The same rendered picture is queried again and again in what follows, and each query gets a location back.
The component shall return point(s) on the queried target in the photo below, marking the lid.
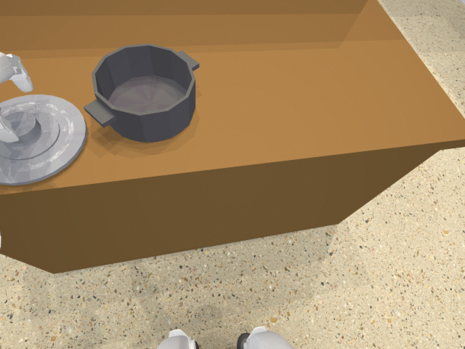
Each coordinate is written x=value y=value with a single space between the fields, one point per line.
x=61 y=139

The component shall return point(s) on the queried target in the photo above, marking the right robot shin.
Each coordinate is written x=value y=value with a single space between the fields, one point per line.
x=257 y=330

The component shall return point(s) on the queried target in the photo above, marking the knob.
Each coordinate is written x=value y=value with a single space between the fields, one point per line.
x=25 y=125

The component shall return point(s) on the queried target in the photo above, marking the pot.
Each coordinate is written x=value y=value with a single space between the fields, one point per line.
x=145 y=92

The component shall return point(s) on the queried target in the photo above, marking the robot left hand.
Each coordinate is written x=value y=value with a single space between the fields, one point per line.
x=11 y=68

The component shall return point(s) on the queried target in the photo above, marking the table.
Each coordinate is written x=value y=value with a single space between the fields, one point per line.
x=305 y=110

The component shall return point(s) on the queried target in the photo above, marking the left robot shin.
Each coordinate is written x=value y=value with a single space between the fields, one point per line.
x=177 y=332

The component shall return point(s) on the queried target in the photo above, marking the robot shin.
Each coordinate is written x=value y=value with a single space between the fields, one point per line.
x=257 y=330
x=177 y=332

